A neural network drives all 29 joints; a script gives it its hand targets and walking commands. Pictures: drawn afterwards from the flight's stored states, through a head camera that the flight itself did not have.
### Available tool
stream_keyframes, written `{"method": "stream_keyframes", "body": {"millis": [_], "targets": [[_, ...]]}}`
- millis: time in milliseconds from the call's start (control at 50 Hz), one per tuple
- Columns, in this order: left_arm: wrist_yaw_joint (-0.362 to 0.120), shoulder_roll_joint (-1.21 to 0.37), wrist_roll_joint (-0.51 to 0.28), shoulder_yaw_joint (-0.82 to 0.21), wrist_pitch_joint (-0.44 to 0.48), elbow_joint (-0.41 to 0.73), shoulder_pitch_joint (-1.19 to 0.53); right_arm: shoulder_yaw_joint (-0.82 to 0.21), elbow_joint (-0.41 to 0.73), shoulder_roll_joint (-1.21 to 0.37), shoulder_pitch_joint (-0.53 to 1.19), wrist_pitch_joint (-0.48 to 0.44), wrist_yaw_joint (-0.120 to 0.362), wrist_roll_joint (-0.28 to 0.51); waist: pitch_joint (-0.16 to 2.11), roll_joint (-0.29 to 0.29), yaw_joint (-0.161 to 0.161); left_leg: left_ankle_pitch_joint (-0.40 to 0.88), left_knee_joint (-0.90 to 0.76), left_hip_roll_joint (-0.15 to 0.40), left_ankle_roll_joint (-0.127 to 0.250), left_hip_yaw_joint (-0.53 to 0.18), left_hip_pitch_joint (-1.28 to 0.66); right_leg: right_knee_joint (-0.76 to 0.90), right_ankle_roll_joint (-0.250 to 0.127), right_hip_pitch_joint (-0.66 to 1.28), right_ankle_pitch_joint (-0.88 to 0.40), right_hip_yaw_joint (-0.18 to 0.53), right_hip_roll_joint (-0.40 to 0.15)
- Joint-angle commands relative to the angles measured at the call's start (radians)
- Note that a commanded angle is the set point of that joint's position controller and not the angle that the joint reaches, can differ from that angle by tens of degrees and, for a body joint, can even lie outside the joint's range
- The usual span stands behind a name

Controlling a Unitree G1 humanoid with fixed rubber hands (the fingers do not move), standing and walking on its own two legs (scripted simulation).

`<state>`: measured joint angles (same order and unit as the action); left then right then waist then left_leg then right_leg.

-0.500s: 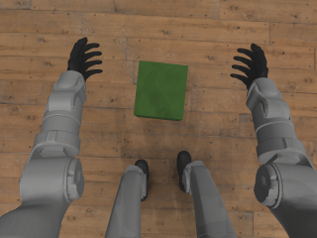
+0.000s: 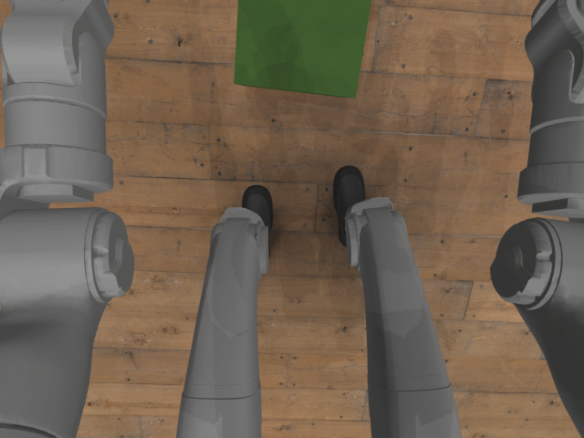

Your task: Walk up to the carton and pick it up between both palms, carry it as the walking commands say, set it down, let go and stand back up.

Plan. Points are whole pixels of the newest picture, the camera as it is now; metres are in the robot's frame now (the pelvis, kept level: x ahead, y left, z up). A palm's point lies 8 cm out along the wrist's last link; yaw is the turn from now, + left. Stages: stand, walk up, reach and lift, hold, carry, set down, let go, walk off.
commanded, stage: reach and lift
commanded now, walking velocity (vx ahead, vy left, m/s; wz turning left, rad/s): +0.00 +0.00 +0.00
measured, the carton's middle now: (301, 23) +0.55 -0.03 -0.55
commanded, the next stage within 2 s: none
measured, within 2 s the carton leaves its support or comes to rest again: neither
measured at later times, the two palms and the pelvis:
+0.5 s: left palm out of the picture +0.56 +0.15 -0.32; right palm out of the picture +0.52 -0.24 -0.31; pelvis -0.04 -0.02 -0.16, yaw +0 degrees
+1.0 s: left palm (187, 9) +0.55 +0.15 -0.45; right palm (428, 22) +0.52 -0.23 -0.44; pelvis -0.02 -0.01 -0.26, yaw +0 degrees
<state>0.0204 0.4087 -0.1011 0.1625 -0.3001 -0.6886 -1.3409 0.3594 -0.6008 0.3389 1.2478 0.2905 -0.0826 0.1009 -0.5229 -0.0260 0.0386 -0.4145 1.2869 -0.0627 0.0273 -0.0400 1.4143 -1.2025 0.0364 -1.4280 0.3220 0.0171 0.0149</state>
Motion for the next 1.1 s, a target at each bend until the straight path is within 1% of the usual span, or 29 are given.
{"method": "stream_keyframes", "body": {"millis": [0,20,120,140,180,220,240,260,280,300,340,360,400,420,440,480,500,540,600,620,660,680,800,900,920,960,980,1020,1080], "targets": [[-0.011,0.077,-0.015,-0.047,0.076,-0.037,-0.364,-0.058,-0.075,0.093,0.254,-0.08,-0.005,0.032,1.917,-0.084,0.093,0.538,0.03,0.006,-0.049,-0.044,-0.754,-0.078,-0.023,0.252,-0.291,-0.091,0.065],[-0.014,0.085,-0.039,-0.049,0.065,-0.128,-0.372,-0.039,-0.049,0.123,0.319,-0.084,-0.015,0.003,1.945,-0.022,0.142,0.425,0.051,0.01,-0.04,-0.026,-0.686,-0.111,-0.003,0.314,-0.248,-0.094,0.058],[0.043,0.246,-0.011,-0.018,0.052,-0.024,-0.611,-0.021,0.075,0.22,0.584,-0.086,-0.048,0.012,2.149,-0.027,0.072,0.364,0.165,0.001,-0.042,-0.016,-0.665,-0.233,0.002,0.345,-0.159,-0.084,0.049],[0.053,0.226,-0.032,-0.053,0.049,-0.075,-0.593,-0.011,-0.036,0.255,0.527,-0.078,-0.057,0.005,2.084,-0.107,0.076,0.365,0.164,0.017,-0.051,-0.009,-0.577,-0.262,-0.005,0.297,-0.161,-0.082,0.051],[0.02,0.225,-0.035,-0.053,0.056,-0.274,-0.565,-0.037,-0.095,0.195,0.558,-0.07,-0.061,-0.014,1.929,-0.007,0.095,0.184,0.215,0.003,-0.038,-0.02,-0.374,-0.34,-0.001,0.268,-0.1,-0.103,0.052],[0.021,0.229,-0.065,-0.094,0.041,-0.239,-0.613,-0.015,-0.194,0.169,0.499,-0.052,-0.061,-0.01,1.944,-0.062,0.173,0.174,0.253,0.015,-0.044,-0.005,-0.367,-0.351,0.001,0.24,-0.091,-0.112,0.037],[0.033,0.3,-0.038,-0.036,0.051,-0.002,-0.676,-0.005,0.135,0.22,0.619,-0.057,-0.082,0.004,2.281,-0.012,0.074,0.24,0.287,-0.007,-0.028,0.013,-0.491,-0.383,0.0,0.414,-0.184,-0.1,0.052],[0.04,0.368,-0.043,-0.025,0.046,-0.073,-0.721,-0.044,-0.033,0.198,0.633,-0.036,-0.088,0.015,2.208,0.008,0.063,0.186,0.307,-0.013,-0.031,0.034,-0.42,-0.381,-0.004,0.412,-0.138,-0.1,0.047],[0.047,0.291,-0.124,-0.074,0.037,0.093,-0.739,-0.064,0.082,0.151,0.661,-0.027,-0.094,0.058,2.335,0.003,0.098,0.267,0.304,-0.032,-0.03,0.054,-0.407,-0.386,-0.008,0.516,-0.277,-0.081,0.049],[0.032,0.317,-0.102,-0.063,0.024,-0.174,-0.661,-0.12,-0.042,0.136,0.617,-0.018,-0.092,0.066,2.242,-0.011,0.081,0.208,0.345,-0.018,-0.03,0.05,-0.354,-0.445,-0.004,0.531,-0.272,-0.091,0.049],[0.017,0.328,-0.066,-0.048,0.033,-0.246,-0.572,-0.091,-0.113,0.173,0.542,-0.008,-0.103,0.032,1.98,0.032,0.079,0.03,0.358,-0.006,-0.023,0.062,-0.031,-0.48,0.0,0.483,-0.192,-0.054,0.027],[0.022,0.329,-0.034,-0.043,0.035,-0.205,-0.62,-0.06,-0.076,0.153,0.59,-0.012,-0.108,0.04,1.926,-0.068,0.012,-0.001,0.346,-0.009,-0.017,0.068,-0.03,-0.491,-0.006,0.391,-0.128,-0.037,0.035],[0.02,0.288,-0.044,-0.059,0.048,-0.036,-0.631,-0.076,0.072,0.111,0.601,-0.027,-0.098,0.075,2.149,-0.072,-0.011,0.131,0.39,-0.014,-0.006,0.072,-0.176,-0.517,-0.005,0.4,-0.223,-0.053,0.05],[0.027,0.336,-0.045,-0.052,0.053,-0.034,-0.676,-0.063,0.062,0.179,0.635,-0.038,-0.106,0.055,2.131,-0.046,0.041,0.154,0.439,0.0,-0.016,0.051,-0.17,-0.54,0.0,0.378,-0.22,-0.073,0.055],[0.037,0.355,-0.064,-0.046,0.055,0.137,-0.729,-0.105,0.218,0.148,0.656,-0.037,-0.119,0.104,2.396,-0.078,-0.003,0.29,0.453,-0.008,-0.02,0.073,-0.34,-0.548,0.001,0.528,-0.364,-0.055,0.054],[0.03,0.37,-0.09,0.001,0.059,0.0,-0.662,-0.144,0.036,0.147,0.596,-0.018,-0.122,0.072,2.17,0.066,0.02,0.152,0.492,-0.011,-0.024,0.097,0.014,-0.613,0.008,0.601,-0.394,-0.014,0.03],[0.025,0.392,-0.075,-0.005,0.055,-0.147,-0.619,-0.124,-0.071,0.19,0.574,-0.012,-0.12,0.054,1.962,0.04,0.035,0.017,0.491,-0.001,-0.021,0.083,0.15,-0.604,0.003,0.497,-0.22,-0.021,0.029],[0.003,0.324,-0.085,-0.018,0.073,-0.126,-0.618,-0.111,-0.05,0.163,0.563,-0.033,-0.117,0.047,1.893,0.037,0.068,-0.017,0.53,-0.002,-0.024,0.087,0.251,-0.623,-0.004,0.479,-0.256,0.011,0.026],[-0.006,0.296,-0.091,-0.044,0.101,-0.157,-0.609,-0.11,-0.042,0.116,0.6,-0.069,-0.109,0.079,1.923,-0.012,0.017,0.097,0.544,-0.01,-0.015,0.064,0.067,-0.657,0.009,0.363,-0.264,-0.039,0.038],[-0.004,0.273,-0.079,-0.081,0.106,-0.184,-0.567,-0.088,-0.073,0.139,0.544,-0.087,-0.107,0.066,1.892,-0.055,0.053,0.116,0.561,0.006,-0.014,0.064,0.083,-0.669,0.001,0.277,-0.254,-0.044,0.05],[0.004,0.307,-0.102,-0.069,0.119,-0.16,-0.593,-0.135,-0.095,0.138,0.533,-0.095,-0.107,0.089,1.918,-0.005,0.074,0.123,0.617,0.013,-0.031,0.052,0.109,-0.721,0.001,0.33,-0.29,-0.036,0.032],[0.012,0.34,-0.102,-0.048,0.125,-0.09,-0.629,-0.149,-0.014,0.126,0.553,-0.092,-0.109,0.114,2.043,0.013,0.012,0.185,0.622,-0.008,-0.032,0.082,0.078,-0.719,0.011,0.448,-0.396,-0.019,0.04],[0.027,0.296,-0.072,-0.055,0.153,-0.222,-0.585,-0.126,-0.116,0.183,0.574,-0.134,-0.087,0.086,1.792,-0.027,-0.003,0.151,0.677,0.013,-0.024,0.06,0.109,-0.78,0.013,0.175,-0.251,-0.044,0.03],[0.043,0.247,-0.152,-0.11,0.192,-0.164,-0.621,-0.121,-0.122,0.204,0.517,-0.186,-0.085,0.084,1.853,0.011,0.115,0.308,0.765,0.013,-0.038,0.016,0.009,-0.843,0.012,0.119,-0.357,-0.042,0.022],[0.04,0.264,-0.118,-0.089,0.194,-0.231,-0.578,-0.124,-0.137,0.206,0.519,-0.199,-0.077,0.103,1.735,-0.008,0.066,0.299,0.78,0.023,-0.029,0.012,0.066,-0.865,0.011,0.083,-0.353,-0.044,0.031],[0.049,0.193,-0.153,-0.165,0.198,-0.174,-0.588,-0.118,-0.127,0.179,0.549,-0.207,-0.071,0.103,1.773,-0.036,0.101,0.304,0.77,0.008,-0.039,0.028,0.016,-0.843,0.004,0.057,-0.315,-0.074,0.023],[0.047,0.255,-0.099,-0.108,0.208,-0.267,-0.603,-0.104,-0.278,0.184,0.534,-0.205,-0.061,0.127,1.509,-0.12,0.019,0.232,0.769,0.033,-0.033,0.012,0.12,-0.869,-0.006,-0.17,-0.221,-0.038,0.005],[0.043,0.209,-0.062,-0.128,0.225,-0.385,-0.525,-0.112,-0.45,0.128,0.383,-0.209,-0.03,0.104,1.367,-0.128,0.071,0.236,0.777,0.044,-0.026,-0.022,0.123,-0.88,-0.015,-0.283,-0.2,-0.047,0.016],[0.023,0.128,-0.117,-0.182,0.222,-0.405,-0.549,-0.118,-0.386,0.141,0.472,-0.24,0.0,0.121,1.325,-0.129,0.098,0.231,0.775,0.05,-0.044,-0.027,0.094,-0.898,-0.017,-0.332,-0.156,-0.092,0.008]]}}
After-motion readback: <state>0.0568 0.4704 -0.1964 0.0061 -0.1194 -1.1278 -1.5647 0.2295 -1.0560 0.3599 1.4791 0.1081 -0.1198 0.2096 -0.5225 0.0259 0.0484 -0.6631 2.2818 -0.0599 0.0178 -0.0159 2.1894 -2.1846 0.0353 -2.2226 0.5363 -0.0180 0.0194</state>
